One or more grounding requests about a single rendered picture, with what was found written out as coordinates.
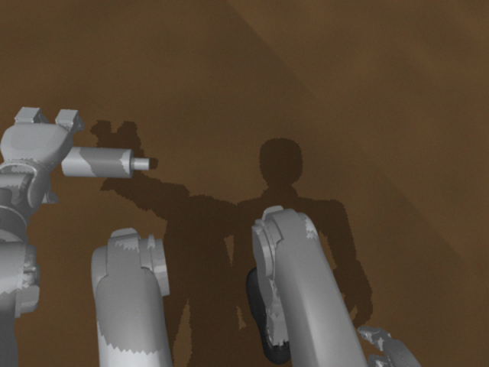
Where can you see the left robot hand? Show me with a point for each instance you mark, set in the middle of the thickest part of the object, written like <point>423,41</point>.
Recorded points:
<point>33,138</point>

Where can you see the right robot hand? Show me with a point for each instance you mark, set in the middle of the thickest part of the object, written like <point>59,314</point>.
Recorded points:
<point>396,353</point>

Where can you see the bottle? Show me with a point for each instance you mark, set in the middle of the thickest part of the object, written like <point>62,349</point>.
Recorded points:
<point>102,162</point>

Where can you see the right robot foot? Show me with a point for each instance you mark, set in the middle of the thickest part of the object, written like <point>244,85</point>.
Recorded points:
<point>275,354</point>

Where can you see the left robot arm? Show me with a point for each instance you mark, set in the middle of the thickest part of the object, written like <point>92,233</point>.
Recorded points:
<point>23,185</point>

